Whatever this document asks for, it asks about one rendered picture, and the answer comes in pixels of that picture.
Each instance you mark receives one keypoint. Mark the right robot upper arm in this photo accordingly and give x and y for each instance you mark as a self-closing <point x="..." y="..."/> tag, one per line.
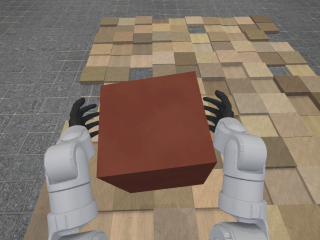
<point x="236" y="231"/>

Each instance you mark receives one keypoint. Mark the left robot upper arm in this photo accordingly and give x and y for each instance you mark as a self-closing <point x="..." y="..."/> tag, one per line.
<point x="87" y="235"/>

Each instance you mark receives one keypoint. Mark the left robot hand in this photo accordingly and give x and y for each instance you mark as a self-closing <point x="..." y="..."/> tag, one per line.
<point x="77" y="113"/>

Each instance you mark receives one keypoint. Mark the left robot forearm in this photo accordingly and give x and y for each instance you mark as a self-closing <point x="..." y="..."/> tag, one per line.
<point x="68" y="179"/>

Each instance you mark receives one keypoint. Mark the carton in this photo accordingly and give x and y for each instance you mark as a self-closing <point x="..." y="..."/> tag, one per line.
<point x="153" y="134"/>

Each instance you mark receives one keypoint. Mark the right robot hand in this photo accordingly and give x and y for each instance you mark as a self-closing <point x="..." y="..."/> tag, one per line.
<point x="225" y="109"/>

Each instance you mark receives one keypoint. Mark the right robot forearm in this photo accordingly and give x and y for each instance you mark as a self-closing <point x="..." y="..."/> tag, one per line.
<point x="244" y="165"/>

